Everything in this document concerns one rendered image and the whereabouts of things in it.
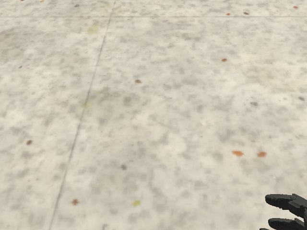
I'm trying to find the robot right hand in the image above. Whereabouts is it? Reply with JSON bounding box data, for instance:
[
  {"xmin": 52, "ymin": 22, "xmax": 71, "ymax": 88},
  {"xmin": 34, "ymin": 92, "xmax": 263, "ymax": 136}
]
[{"xmin": 259, "ymin": 194, "xmax": 307, "ymax": 230}]

